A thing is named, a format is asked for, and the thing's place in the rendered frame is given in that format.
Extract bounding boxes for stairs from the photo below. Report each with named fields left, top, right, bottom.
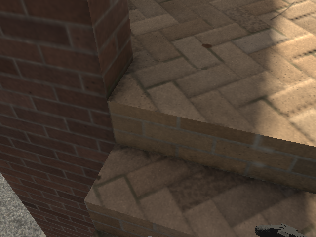
left=84, top=101, right=316, bottom=237

